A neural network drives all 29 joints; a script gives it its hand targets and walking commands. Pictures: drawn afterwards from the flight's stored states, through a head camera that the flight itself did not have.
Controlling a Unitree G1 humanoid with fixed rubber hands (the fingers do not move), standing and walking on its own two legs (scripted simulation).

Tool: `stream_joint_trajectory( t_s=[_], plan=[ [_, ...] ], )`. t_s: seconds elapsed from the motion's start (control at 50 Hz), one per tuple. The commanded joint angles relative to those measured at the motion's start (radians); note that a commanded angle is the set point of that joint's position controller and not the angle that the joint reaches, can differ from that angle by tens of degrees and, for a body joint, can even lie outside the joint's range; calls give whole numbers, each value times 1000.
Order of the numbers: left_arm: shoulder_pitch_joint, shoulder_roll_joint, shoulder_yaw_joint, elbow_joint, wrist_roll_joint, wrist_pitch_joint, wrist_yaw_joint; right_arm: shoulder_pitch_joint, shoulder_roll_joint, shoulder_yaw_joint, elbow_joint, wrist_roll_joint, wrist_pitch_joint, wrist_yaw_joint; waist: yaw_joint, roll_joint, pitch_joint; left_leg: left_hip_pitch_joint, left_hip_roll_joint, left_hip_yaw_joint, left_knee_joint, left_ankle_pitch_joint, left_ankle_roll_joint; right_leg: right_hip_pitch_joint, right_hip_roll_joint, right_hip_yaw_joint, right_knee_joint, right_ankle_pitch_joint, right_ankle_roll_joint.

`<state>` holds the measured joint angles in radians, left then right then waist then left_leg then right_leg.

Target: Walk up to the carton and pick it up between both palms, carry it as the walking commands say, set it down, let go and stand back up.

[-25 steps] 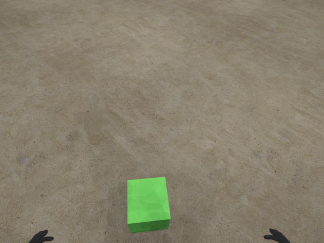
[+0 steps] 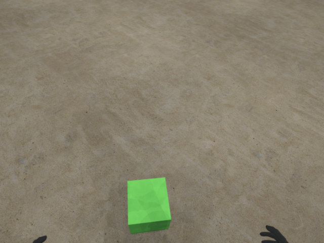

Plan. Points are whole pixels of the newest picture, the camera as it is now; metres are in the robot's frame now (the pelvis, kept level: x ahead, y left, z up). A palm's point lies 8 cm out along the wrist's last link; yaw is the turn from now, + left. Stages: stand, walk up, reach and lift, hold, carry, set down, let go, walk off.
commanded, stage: walk up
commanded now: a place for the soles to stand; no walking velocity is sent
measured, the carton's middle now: (148, 205) +0.42 +0.03 -0.67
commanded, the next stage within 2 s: reach and lift in 0.68 s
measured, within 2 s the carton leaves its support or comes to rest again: neither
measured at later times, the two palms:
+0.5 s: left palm out of the picture +0.11 +0.30 -0.10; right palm out of the picture +0.10 -0.33 -0.10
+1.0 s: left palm out of the picture +0.15 +0.29 -0.12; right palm (265, 222) +0.19 -0.29 -0.10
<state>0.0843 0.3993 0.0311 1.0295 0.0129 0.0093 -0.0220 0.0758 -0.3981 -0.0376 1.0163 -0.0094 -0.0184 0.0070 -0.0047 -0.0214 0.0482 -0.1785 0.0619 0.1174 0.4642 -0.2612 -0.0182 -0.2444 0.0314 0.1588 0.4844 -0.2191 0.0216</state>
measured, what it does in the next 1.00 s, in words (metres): stands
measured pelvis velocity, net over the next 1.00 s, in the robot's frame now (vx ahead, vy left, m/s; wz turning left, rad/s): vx -0.01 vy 0.00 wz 0.10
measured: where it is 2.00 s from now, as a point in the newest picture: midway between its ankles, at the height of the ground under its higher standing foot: outside the picture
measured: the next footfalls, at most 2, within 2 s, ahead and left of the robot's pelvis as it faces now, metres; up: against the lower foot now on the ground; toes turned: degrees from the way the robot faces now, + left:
none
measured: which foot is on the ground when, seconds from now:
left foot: down 0.00-1.00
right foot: down 0.00-1.00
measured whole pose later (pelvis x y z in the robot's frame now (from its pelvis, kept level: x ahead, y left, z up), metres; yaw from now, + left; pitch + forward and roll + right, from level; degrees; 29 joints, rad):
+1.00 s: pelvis -0.01 +0.00 -0.02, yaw +6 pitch +3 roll +0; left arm -0.01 0.31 0.16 0.61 0.11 0.19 -0.06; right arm -0.02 -0.30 -0.21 0.61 -0.05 0.16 0.05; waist -0.05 -0.03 0.22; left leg -0.40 0.00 -0.05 0.65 -0.30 -0.02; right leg -0.40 0.01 0.06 0.63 -0.28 0.03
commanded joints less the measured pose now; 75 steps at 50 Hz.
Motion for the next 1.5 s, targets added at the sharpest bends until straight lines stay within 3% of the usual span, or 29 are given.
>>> stream_joint_trajectory(
  t_s=[0.0, 0.08, 0.16, 0.24, 0.32, 0.52, 0.58, 0.6, 0.64, 0.66, 0.68, 0.7, 0.76, 0.82, 0.84, 0.94, 0.96, 1.0, 1.02, 1.06, 1.1, 1.22, 1.28, 1.3, 1.34, 1.4, 1.42, 1.44, 1.48],
  plan=[
    [-34, 191, 42, -58, 5, -7, 6, -69, -252, -58, -70, -12, -17, -12, 9, 92, -104, 89, 151, -149, -126, 80, 96, -28, -45, -9, 22, 184, -62],
    [-18, 202, 37, -64, 5, -7, 7, -46, -246, -64, -73, -2, -5, -13, 1, 68, -142, 99, 104, -90, -38, 135, 87, 7, -76, 26, 14, 341, -86],
    [-47, 221, 43, -79, 5, 0, 13, -48, -207, -59, -88, 1, -2, -15, -3, -21, -120, 122, 58, -81, -2, 84, 58, -55, -85, 91, -29, 261, -105],
    [-61, 213, 40, -89, 5, 5, 3, -52, -232, -61, -83, -2, -2, -10, -14, 20, -73, 77, 82, -110, -55, -23, 70, -82, -74, 90, -47, 147, -82],
    [-62, 219, 51, -95, 18, -3, 8, -43, -178, -50, -84, 7, 6, -8, -8, -93, -56, 66, 1, -71, 36, -95, 55, -104, -118, 180, -147, 50, -151],
    [-6, 185, 53, -81, 14, 6, -4, -62, -273, -69, -107, -11, -9, -15, 12, 83, -84, 48, 205, -205, -133, 15, 146, -32, -27, -19, 52, 73, -60],
    [-38, 199, 64, -97, 7, -8, -2, -41, -228, -54, -115, -21, -7, -12, -15, 91, -93, 38, 82, -88, -44, -4, 73, -18, -81, 84, -49, 185, -97],
    [-33, 219, 59, -105, 11, -11, -2, -37, -218, -51, -109, -10, -2, -13, -9, -1, -91, 59, 55, -81, -2, 6, 63, -31, -93, 113, -69, 208, -110],
    [-44, 230, 60, -114, 5, -7, 2, -19, -205, -58, -115, -3, 2, -11, -2, 5, -83, 65, -12, -50, 57, -50, 40, -67, -117, 192, -107, 156, -153],
    [-56, 221, 55, -108, 0, -7, 4, -16, -179, -55, -114, 0, 3, -13, -9, -76, -57, 62, -13, -79, 37, -82, 43, -91, -120, 195, -134, 81, -147],
    [-237, 105, 148, -459, 38, 22, -41, -152, -19, -84, -465, 13, 33, 5, 12, -90, 42, -92, -157, -82, 103, -48, 2, -230, -51, -105, -84, -123, 5],
    [-167, 128, 148, -490, 48, 61, -57, -150, -73, -85, -569, -2, 69, 16, 10, -130, 31, -47, -138, -50, 106, -69, 15, -255, -36, -139, -82, -188, 2],
    [-118, 124, 154, -495, 52, 129, -64, -96, -81, -130, -527, -36, 135, 28, 17, -70, 33, 34, -114, -53, 93, -42, -4, -245, -53, -138, -114, -164, -26],
    [-32, 153, 197, -479, 102, 183, -60, -6, -140, -234, -523, -87, 193, 30, -39, -111, -75, 124, -111, -51, 97, 7, -15, -243, -46, -152, -76, -86, -15],
    [-70, 128, 191, -499, 125, 178, -48, 23, -128, -254, -480, -80, 192, 31, -76, -15, -62, 115, -109, -63, 91, -32, -25, -211, -36, -161, -60, -86, -17],
    [-219, 20, 127, -556, 69, 160, -28, -87, -50, -214, -434, -15, 183, 40, -97, 73, -219, -72, -99, -104, 158, -22, -20, -122, 6, -184, 109, 6, 12],
    [-234, 3, 107, -569, 36, 165, -32, -159, -61, -214, -481, -10, 184, 44, -90, 35, -256, -113, -97, -119, 175, 20, -13, -126, 11, -185, 134, 50, 13],
    [-324, 26, 102, -617, 32, 152, -15, -184, -85, -243, -455, -7, 172, 49, -118, 134, -331, -93, -83, -131, 238, 154, -38, -199, 19, -193, 201, 141, 7],
    [-357, 19, 102, -607, 7, 157, -12, -241, -67, -212, -493, 12, 170, 46, -79, 54, -299, -152, -85, -126, 248, 153, -24, -217, 15, -190, 214, 152, 11],
    [-377, 18, 83, -617, -12, 147, 14, -240, -115, -254, -458, -12, 152, 51, -122, 128, -402, -49, -62, -158, 311, 344, -46, -353, 37, -208, 279, 189, 8],
    [-272, 8, 110, -520, -5, 156, 39, -235, -133, -264, -470, -34, 143, 53, -83, 34, -457, -89, -70, -162, 335, 501, -26, -372, 43, -222, 311, 295, 25],
    [-208, -93, 145, -461, 13, 152, 80, -220, -118, -220, -335, 9, 124, 74, -30, 114, -605, -70, -75, -206, 417, 795, -42, -653, 32, -219, 372, 364, 19],
    [-402, -97, 144, -491, -24, 135, 69, -437, -125, -199, -436, 31, 104, 73, -33, 66, -626, -219, -67, -200, 420, 612, -44, -670, 26, -220, 398, 298, 16],
    [-411, -85, 147, -445, -52, 137, 57, -432, -94, -176, -446, 57, 105, 67, -56, -23, -653, -265, -94, -173, 422, 518, -19, -605, 14, -205, 362, 334, 23],
    [-632, -14, 154, -533, -44, 140, 47, -634, -99, -190, -538, 60, 119, 51, -48, -73, -635, -470, -102, -127, 394, 152, -12, -496, 8, -195, 366, 166, 35],
    [-770, -7, 133, -553, -69, 160, 46, -737, -54, -174, -526, 110, 151, 51, -57, -53, -645, -568, -103, -96, 403, 89, -4, -480, -3, -190, 384, 129, 24],
    [-800, 44, 171, -542, -37, 171, 51, -695, -34, -172, -447, 115, 173, 37, -22, 43, -631, -576, -106, -97, 394, 70, -21, -486, -14, -187, 386, 99, 29],
    [-790, 54, 162, -500, -47, 182, 36, -727, -24, -155, -443, 104, 187, 35, 1, -18, -625, -608, -112, -82, 414, 111, -19, -473, -4, -193, 393, 122, 40],
    [-767, 32, 178, -488, -21, 204, 44, -665, -66, -228, -350, 62, 218, 30, -56, 49, -778, -516, -116, -78, 414, 127, -37, -510, 5, -215, 400, 128, 34]
  ],
)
